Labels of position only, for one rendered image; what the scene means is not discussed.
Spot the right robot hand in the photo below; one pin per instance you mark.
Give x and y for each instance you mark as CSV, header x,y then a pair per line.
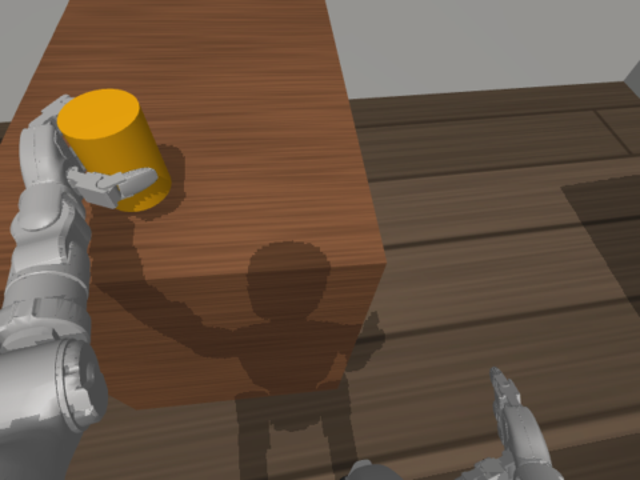
x,y
518,431

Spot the left robot hand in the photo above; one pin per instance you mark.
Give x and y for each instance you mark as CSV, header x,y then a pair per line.
x,y
45,158

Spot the right robot arm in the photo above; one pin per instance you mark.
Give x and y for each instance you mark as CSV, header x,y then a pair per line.
x,y
536,471

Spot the left robot arm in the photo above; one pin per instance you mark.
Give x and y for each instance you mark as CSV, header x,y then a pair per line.
x,y
51,387

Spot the can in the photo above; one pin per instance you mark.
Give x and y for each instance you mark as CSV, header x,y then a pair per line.
x,y
109,133

